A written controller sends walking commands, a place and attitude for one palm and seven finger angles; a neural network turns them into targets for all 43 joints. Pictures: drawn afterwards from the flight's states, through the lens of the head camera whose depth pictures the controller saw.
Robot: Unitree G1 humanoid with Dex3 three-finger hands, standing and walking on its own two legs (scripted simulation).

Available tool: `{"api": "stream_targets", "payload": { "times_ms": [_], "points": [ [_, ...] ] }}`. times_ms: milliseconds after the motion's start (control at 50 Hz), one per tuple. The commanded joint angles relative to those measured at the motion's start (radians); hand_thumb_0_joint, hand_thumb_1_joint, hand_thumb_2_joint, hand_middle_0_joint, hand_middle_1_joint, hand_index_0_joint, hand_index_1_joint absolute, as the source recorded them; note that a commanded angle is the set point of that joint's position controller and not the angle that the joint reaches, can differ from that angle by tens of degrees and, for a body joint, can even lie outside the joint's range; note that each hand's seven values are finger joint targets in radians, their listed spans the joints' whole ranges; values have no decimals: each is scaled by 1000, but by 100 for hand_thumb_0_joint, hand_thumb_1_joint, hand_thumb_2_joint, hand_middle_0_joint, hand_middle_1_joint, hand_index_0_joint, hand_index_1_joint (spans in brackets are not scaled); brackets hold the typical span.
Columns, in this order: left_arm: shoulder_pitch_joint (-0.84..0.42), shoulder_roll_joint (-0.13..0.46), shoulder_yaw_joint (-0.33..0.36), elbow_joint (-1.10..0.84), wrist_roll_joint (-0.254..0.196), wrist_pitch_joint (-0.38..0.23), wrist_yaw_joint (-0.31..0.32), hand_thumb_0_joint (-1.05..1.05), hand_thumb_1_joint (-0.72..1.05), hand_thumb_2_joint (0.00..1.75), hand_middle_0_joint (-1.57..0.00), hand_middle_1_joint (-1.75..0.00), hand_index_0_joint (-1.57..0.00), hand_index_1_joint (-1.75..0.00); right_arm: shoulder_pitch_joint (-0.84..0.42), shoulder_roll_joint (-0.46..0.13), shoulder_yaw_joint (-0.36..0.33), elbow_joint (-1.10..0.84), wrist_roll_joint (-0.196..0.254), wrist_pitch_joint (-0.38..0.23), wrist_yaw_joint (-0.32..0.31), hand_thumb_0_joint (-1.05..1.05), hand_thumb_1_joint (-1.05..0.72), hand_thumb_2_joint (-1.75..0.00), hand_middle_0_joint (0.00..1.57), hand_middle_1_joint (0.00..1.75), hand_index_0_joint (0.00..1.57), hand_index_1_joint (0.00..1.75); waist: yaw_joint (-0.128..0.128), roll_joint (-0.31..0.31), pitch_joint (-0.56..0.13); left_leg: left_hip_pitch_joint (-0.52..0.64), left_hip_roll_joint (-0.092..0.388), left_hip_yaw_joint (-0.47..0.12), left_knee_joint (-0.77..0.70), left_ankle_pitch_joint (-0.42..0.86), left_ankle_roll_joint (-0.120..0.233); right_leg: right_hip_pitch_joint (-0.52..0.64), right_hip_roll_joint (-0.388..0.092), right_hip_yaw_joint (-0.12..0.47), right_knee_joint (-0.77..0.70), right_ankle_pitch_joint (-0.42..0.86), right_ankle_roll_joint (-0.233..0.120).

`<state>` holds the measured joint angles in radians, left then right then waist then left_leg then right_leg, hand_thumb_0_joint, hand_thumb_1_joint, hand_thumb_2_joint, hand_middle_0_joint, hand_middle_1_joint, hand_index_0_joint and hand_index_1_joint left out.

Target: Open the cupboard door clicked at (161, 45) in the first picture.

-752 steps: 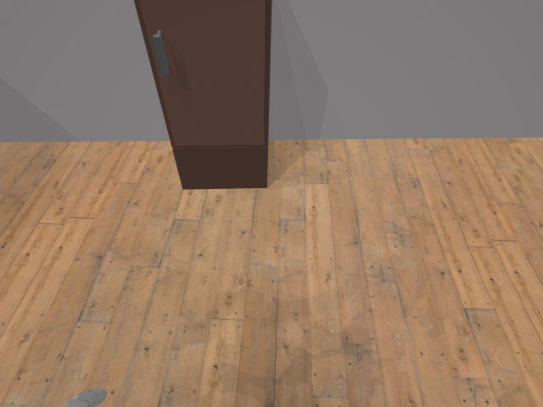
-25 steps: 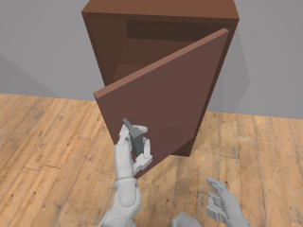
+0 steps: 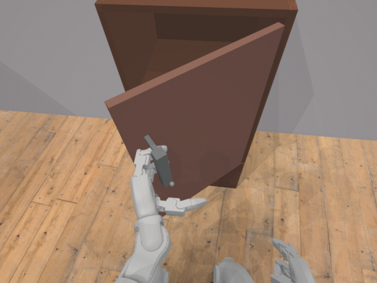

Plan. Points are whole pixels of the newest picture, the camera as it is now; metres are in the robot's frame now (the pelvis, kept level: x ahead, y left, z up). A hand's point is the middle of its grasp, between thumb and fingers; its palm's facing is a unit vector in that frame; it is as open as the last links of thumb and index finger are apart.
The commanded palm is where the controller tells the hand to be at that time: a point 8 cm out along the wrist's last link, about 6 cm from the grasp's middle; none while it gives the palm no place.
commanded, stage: open thumb and fingers to let go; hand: left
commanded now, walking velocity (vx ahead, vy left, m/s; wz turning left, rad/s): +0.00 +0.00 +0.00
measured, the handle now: (157, 161) +0.36 +0.08 +0.04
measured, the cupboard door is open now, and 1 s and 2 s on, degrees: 42 47 46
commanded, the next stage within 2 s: slide the hand sideways off the handle in 0.26 s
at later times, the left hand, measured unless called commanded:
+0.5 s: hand (171, 199) +0.28 +0.04 +0.04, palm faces -0.14 -0.99 -0.06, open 16.0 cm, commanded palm +0.26 +0.08 +0.04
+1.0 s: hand (160, 216) +0.24 +0.06 +0.04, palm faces -0.20 -0.98 +0.00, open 16.1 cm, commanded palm +0.22 +0.13 +0.04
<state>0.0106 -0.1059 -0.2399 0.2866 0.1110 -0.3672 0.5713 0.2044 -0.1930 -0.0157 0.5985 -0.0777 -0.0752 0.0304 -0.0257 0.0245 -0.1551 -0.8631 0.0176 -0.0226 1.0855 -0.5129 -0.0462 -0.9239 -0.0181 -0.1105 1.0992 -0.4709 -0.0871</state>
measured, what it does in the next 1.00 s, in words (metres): stands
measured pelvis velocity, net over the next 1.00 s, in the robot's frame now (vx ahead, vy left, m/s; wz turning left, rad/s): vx -0.01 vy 0.04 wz -0.03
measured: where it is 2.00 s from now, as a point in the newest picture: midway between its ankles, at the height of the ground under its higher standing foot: outside the picture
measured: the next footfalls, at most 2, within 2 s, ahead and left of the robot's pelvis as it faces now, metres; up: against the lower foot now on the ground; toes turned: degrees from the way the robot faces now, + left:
none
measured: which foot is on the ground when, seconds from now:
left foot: down 0.00-1.00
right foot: down 0.00-1.00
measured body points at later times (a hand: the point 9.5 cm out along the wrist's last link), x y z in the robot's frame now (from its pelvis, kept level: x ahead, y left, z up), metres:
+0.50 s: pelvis -0.01 +0.03 -0.01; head +0.06 +0.01 +0.44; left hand +0.28 +0.10 +0.04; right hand +0.17 -0.19 -0.11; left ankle +0.01 +0.15 -0.66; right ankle +0.04 -0.07 -0.66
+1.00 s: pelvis -0.01 +0.04 -0.01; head +0.06 +0.03 +0.43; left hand +0.25 +0.11 +0.04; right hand +0.16 -0.18 -0.10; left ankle +0.01 +0.15 -0.66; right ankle +0.04 -0.07 -0.66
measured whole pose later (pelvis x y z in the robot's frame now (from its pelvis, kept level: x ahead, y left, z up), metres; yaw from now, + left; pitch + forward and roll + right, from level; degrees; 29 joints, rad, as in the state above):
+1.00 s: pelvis -0.01 +0.04 -0.01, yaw -2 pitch +15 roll +0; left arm 0.23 0.03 -0.31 0.01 0.04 -0.34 0.11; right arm 0.24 -0.20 0.03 0.42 -0.02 -0.03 0.03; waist -0.02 0.02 -0.14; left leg -0.88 0.00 0.03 1.18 -0.56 0.01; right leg -0.95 -0.03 -0.06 1.16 -0.48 -0.03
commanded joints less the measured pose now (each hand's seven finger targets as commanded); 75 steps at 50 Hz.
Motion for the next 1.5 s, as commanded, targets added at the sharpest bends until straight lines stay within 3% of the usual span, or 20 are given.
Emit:
{"api": "stream_targets", "payload": {
  "times_ms": [0,40,220,340,360,380,400,420,460,500,540,620,640,720,840,940,1120,1300,1440,1480],
  "points": [
    [-197,-113,-39,-200,25,-62,9,0,-50,30,-24,-85,-24,-85,-54,-68,-26,-148,4,-61,-5,0,-90,-90,20,30,20,30,-21,-138,-287,27,-52,16,-75,137,47,327,-37,170,-249,179,74],
    [-185,-132,-55,-200,31,-56,13,0,-50,30,-22,-75,-22,-75,-54,-70,-26,-154,2,-62,0,0,-90,-90,20,30,20,30,-12,-103,-305,56,-50,16,-84,170,50,312,-21,134,-222,213,62],
    [-203,-166,-72,-192,24,-34,32,0,-50,30,-15,-30,-15,-30,-63,-66,-19,-165,4,-59,11,0,-90,-90,20,30,20,30,-4,-108,-300,91,-47,11,-101,189,46,287,-2,87,-198,212,53],
    [-233,-197,-85,-171,24,-16,40,0,-50,30,-15,-30,-15,-30,-81,-65,-14,-164,5,-57,18,0,-90,-90,20,30,20,30,-3,-82,-275,99,-44,6,-107,190,46,249,6,69,-187,193,47],
    [-220,-76,-309,-220,145,-52,-175,0,-50,30,-15,-30,-15,-30,3,-113,-23,-148,11,-45,22,0,-90,-90,20,30,20,30,-103,-114,-227,116,-38,10,-80,207,69,227,-7,99,-166,291,48],
    [-247,-11,-231,-282,97,-96,-290,0,-50,30,-15,-30,-15,-30,5,-105,-30,-179,19,-44,19,0,-90,-90,20,30,20,30,-66,-85,-308,95,-49,6,-69,220,73,282,-19,107,-146,335,45],
    [-225,18,-225,-314,74,-118,-380,0,-50,30,-15,-30,-15,-30,-6,-107,-31,-196,27,-42,15,0,-90,-90,20,30,20,30,-53,-63,-341,102,-49,9,-63,219,73,301,-20,116,-134,345,42],
    [-230,26,-228,-331,37,-131,-462,0,-50,30,-15,-30,-15,-30,-4,-106,-29,-210,36,-45,10,0,-90,-90,20,30,20,30,-67,-62,-326,98,-50,6,-57,208,76,292,-22,121,-133,340,44],
    [-175,10,-195,-349,-61,-120,-543,0,-50,30,-15,-30,-15,-30,-12,-103,-21,-248,57,-47,4,0,-90,-90,20,30,20,30,-52,-59,-291,97,-49,2,-69,166,72,267,-16,114,-144,256,45],
    [-177,4,-146,-348,-128,-93,-539,0,-50,30,-15,-30,-15,-30,-25,-107,-13,-269,68,-47,-5,0,-90,-90,20,30,20,30,-44,-90,-236,65,-51,-3,-83,98,69,238,-12,111,-169,126,50],
    [-131,36,-82,-352,-142,-73,-493,0,-50,30,-15,-30,-15,-30,-36,-115,-13,-281,70,-44,-7,0,-90,-90,20,30,20,30,-13,-97,-229,56,-53,-5,-93,81,65,229,-9,105,-170,65,47],
    [-48,36,-77,-376,-88,-59,-412,0,-50,30,-15,-30,-15,-30,-19,-115,-18,-303,61,-32,4,0,-90,-90,20,30,20,30,-5,-119,-243,54,-50,-6,-91,114,61,219,-7,86,-128,113,47],
    [-27,57,-64,-377,-74,-56,-401,0,-50,30,-15,-30,-15,-30,-23,-117,-17,-307,59,-28,5,0,-90,-90,20,30,20,30,7,-107,-246,46,-51,-6,-90,122,61,221,-6,86,-121,118,43],
    [-16,74,-71,-404,-39,-57,-392,0,-50,30,-15,-30,-15,-30,-19,-114,-17,-319,57,-13,5,0,-90,-90,20,30,20,30,2,-99,-232,35,-50,0,-84,79,60,200,-7,96,-123,76,45],
    [74,93,-49,-463,-67,-43,-422,0,-50,30,-15,-30,-15,-30,-24,-115,-12,-341,64,-5,-5,0,-90,-90,20,30,20,30,22,-78,-248,51,-51,-3,-98,97,59,227,0,91,-124,93,41],
    [151,113,-34,-515,-86,-41,-445,0,-50,30,-15,-30,-15,-30,-16,-114,-10,-351,66,-8,-12,0,-90,-90,20,30,20,30,15,-118,-227,35,-50,-4,-88,111,61,240,1,93,-126,120,46],
    [278,164,-13,-600,-97,-68,-514,0,-50,30,-15,-30,-15,-30,-7,-115,-14,-364,65,-20,-18,0,-90,-90,20,30,20,30,2,-82,-200,11,-51,-2,-42,107,60,192,1,99,-102,128,51],
    [447,207,45,-683,-146,-48,-571,0,-50,30,-15,-30,-15,-30,13,-117,-21,-385,74,-24,-27,0,-90,-90,20,30,20,30,18,-71,-253,21,-51,-1,-24,201,58,240,6,93,-73,249,53],
    [488,248,73,-723,-165,-77,-625,0,-50,30,-15,-30,-15,-30,8,-122,-26,-385,75,-35,-37,0,-90,-90,20,30,20,30,0,-90,-206,-44,-49,0,18,150,64,212,5,119,-81,190,58],
    [500,265,94,-730,-178,-85,-646,0,-50,30,-15,-30,-15,-30,10,-126,-28,-386,77,-40,-40,0,-90,-90,20,30,20,30,0,-61,-208,-51,-49,3,28,128,62,190,4,122,-79,155,59]
  ]
}}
